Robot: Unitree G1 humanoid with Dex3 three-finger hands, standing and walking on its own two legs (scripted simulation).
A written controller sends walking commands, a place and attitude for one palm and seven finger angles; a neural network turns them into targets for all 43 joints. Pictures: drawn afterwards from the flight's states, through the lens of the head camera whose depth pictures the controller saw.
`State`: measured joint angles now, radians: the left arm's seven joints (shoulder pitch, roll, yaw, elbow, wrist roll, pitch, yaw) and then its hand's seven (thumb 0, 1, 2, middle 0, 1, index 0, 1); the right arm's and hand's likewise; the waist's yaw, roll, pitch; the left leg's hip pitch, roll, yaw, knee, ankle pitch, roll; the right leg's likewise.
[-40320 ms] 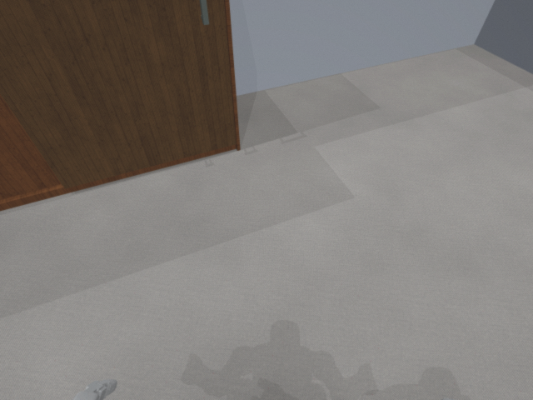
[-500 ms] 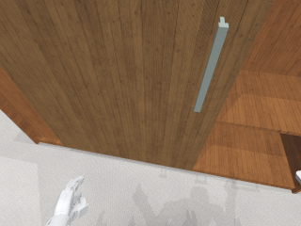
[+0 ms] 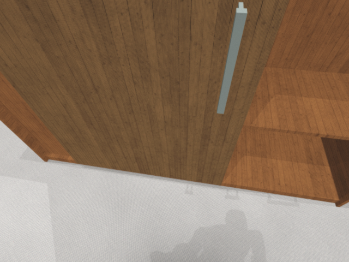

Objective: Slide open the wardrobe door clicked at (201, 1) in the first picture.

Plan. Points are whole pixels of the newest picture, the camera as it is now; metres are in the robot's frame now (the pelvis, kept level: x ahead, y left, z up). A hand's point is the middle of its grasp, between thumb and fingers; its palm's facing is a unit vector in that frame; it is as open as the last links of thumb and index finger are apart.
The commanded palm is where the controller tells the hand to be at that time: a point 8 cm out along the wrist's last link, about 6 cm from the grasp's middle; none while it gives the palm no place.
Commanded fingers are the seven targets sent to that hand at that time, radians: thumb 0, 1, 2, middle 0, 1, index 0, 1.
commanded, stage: let the arm hang, fingers relaxed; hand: right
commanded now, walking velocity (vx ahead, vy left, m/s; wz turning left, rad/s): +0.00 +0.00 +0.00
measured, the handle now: (228, 67) +0.58 -0.11 +0.12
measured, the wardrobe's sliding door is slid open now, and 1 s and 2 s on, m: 0.65 0.65 0.65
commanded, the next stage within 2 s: look to check the result in 0.62 s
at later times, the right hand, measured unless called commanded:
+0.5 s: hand out of the picture +0.12 -0.23 -0.16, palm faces -0.03 +0.97 -0.26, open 7.4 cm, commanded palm none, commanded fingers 0.00 -0.90 -0.90 0.20 0.30 0.20 0.30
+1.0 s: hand out of the picture +0.12 -0.24 -0.16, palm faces -0.04 +0.95 -0.31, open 7.4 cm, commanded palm none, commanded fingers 0.00 -0.90 -0.90 0.20 0.30 0.20 0.30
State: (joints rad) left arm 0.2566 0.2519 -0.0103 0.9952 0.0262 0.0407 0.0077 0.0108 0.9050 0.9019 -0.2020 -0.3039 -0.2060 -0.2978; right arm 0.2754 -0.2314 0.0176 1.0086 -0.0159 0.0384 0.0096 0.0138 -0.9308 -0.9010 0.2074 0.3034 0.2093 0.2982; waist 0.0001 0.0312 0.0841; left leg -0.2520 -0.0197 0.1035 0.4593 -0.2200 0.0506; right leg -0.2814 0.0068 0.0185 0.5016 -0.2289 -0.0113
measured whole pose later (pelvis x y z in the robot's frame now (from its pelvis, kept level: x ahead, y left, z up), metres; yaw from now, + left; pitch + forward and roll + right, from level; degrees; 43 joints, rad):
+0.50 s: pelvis +0.03 -0.02 +0.01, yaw +1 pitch +0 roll +0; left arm 0.14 0.23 -0.01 1.09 0.02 -0.01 0.02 0.01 0.91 0.90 -0.20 -0.30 -0.21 -0.30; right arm 0.11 -0.24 0.00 1.09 -0.01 -0.01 -0.01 0.01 -0.90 -0.90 0.20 0.30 0.20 0.30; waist 0.00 -0.01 0.04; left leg -0.17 0.01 0.07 0.39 -0.23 0.01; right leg -0.17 0.04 -0.01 0.38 -0.22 -0.04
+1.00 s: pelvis +0.05 -0.01 +0.01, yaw +1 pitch +0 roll +0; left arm 0.11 0.29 0.00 1.11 0.01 0.00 0.02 0.01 0.90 0.90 -0.20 -0.30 -0.21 -0.30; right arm 0.12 -0.29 -0.01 1.12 -0.01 -0.01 -0.01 0.01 -0.90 -0.90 0.20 0.30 0.20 0.30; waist 0.00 0.00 0.06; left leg -0.11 0.00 0.07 0.34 -0.23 0.02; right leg -0.10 0.04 -0.01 0.32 -0.22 -0.03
